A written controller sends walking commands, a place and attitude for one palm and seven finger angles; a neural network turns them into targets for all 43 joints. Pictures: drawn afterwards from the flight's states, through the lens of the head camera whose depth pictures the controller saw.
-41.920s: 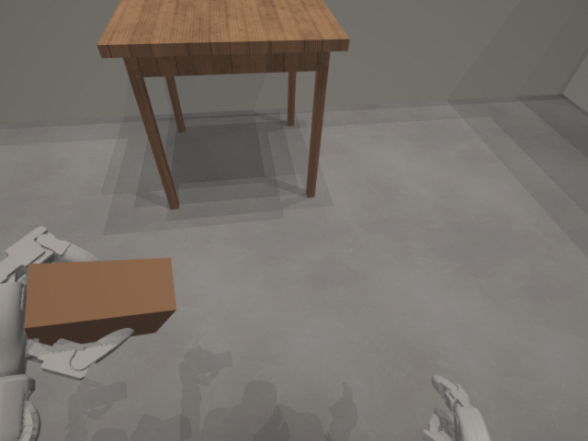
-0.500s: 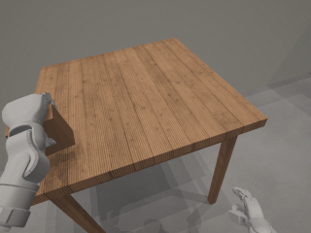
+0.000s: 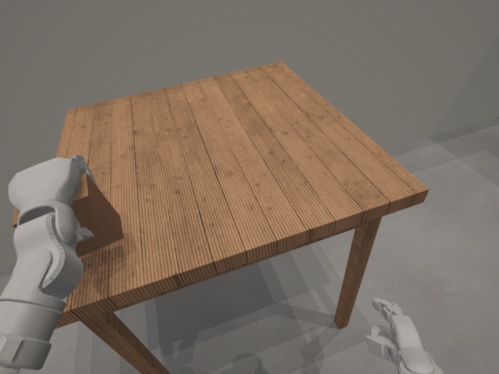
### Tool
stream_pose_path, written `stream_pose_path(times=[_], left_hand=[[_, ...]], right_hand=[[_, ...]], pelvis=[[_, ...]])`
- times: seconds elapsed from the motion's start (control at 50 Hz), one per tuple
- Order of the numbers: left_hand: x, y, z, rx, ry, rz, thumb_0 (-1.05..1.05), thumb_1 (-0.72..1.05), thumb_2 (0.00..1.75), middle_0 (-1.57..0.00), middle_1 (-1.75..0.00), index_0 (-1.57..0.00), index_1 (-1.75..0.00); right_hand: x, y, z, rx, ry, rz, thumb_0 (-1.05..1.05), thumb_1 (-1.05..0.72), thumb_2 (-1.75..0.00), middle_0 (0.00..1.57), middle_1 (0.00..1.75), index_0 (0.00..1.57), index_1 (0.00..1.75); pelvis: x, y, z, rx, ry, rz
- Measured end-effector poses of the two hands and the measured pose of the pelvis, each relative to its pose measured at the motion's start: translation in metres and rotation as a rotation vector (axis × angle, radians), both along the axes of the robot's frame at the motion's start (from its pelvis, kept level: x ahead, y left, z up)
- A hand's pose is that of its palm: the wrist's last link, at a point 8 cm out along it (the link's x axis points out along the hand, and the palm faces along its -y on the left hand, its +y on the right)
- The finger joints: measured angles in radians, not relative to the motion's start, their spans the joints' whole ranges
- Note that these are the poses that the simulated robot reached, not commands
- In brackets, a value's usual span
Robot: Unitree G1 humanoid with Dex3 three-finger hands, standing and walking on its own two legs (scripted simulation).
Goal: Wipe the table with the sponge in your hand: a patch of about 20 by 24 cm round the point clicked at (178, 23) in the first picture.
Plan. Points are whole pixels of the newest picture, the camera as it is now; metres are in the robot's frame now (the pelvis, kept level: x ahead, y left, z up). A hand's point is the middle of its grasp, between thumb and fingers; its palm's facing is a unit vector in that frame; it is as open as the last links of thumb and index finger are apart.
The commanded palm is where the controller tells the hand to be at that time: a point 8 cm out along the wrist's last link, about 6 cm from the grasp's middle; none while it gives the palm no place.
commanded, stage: lower the sponge onto the table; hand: left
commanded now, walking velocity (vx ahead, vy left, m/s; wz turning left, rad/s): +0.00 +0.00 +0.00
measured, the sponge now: (80, 226) +0.29 +0.34 +0.11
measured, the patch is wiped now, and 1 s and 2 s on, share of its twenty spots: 0.00 0.00 0.10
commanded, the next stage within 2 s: wipe forward along the first lane in 0.76 s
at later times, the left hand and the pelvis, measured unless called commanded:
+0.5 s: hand (77, 220) +0.28 +0.33 +0.13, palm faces +0.07 -0.04 -1.00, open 9.9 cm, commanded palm +0.25 +0.31 +0.19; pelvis +0.00 +0.00 +0.00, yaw +0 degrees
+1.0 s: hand (89, 235) +0.28 +0.32 +0.10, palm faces -0.01 -0.06 -1.00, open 9.9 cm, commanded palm +0.27 +0.32 +0.17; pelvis +0.01 +0.01 +0.00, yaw +1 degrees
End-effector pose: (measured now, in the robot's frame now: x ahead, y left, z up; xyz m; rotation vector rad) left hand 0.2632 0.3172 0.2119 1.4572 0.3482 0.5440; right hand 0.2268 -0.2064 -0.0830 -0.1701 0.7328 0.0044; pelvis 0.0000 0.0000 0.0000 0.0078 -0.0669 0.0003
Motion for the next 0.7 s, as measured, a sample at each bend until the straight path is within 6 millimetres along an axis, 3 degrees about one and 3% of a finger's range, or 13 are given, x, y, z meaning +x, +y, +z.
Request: stream_pose_path(times=[0.08, 0.2, 0.3, 0.44, 0.54, 0.64, 0.7], left_hand=[[-0.001, -0.002, -0.02, -0.037, 0.115, 0.005, 0.0, -0.49, 1.04, -0.76, -1.37, -0.76, -1.36], [0.002, -0.027, -0.046, -0.048, 0.177, -0.178, 0.0, -0.49, 1.04, -0.76, -1.36, -0.77, -1.35], [0.005, -0.031, -0.039, -0.004, 0.076, -0.243, 0.0, -0.49, 1.04, -0.76, -1.36, -0.77, -1.35], [0.003, -0.003, -0.022, 0.014, 0.02, -0.059, 0.0, -0.49, 1.04, -0.76, -1.36, -0.77, -1.35], [-0.004, 0.0, -0.035, -0.037, 0.112, -0.017, 0.0, -0.49, 1.04, -0.76, -1.37, -0.76, -1.36], [-0.004, -0.015, -0.059, -0.057, 0.19, -0.12, 0.0, -0.49, 1.04, -0.76, -1.36, -0.77, -1.36], [-0.002, -0.017, -0.059, -0.021, 0.168, -0.174, -0.01, -0.49, 1.04, -0.76, -1.36, -0.77, -1.35]], right_hand=[[0.002, -0.002, 0.0, -0.012, -0.01, -0.001, 0.02, -0.9, -0.9, 0.2, 0.3, 0.21, 0.3], [0.0, -0.007, 0.004, -0.06, -0.019, -0.002, 0.02, -0.9, -0.9, 0.2, 0.3, 0.21, 0.3], [-0.007, -0.008, 0.005, -0.07, -0.003, -0.008, 0.02, -0.9, -0.9, 0.2, 0.3, 0.21, 0.3], [-0.009, -0.007, -0.004, -0.031, 0.033, -0.018, 0.02, -0.9, -0.9, 0.2, 0.3, 0.21, 0.3], [-0.004, -0.005, -0.005, -0.023, 0.023, -0.018, 0.02, -0.9, -0.9, 0.2, 0.3, 0.21, 0.3], [0.001, -0.002, 0.0, -0.051, 0.002, -0.007, 0.02, -0.9, -0.9, 0.2, 0.3, 0.21, 0.3], [0.001, -0.002, 0.003, -0.067, -0.002, -0.003, 0.02, -0.9, -0.9, 0.2, 0.3, 0.21, 0.3]], pelvis=[[-0.002, 0.001, -0.001, 0.0, 0.006, 0.012], [-0.002, 0.001, -0.001, -0.001, 0.001, 0.011], [0.001, 0.0, -0.001, -0.003, -0.006, -0.002], [0.003, 0.003, 0.0, -0.003, 0.0, -0.007], [0.003, 0.006, 0.0, -0.002, 0.007, 0.006], [0.003, 0.005, -0.001, -0.002, 0.007, 0.013], [0.004, 0.004, -0.001, -0.004, 0.005, 0.01]])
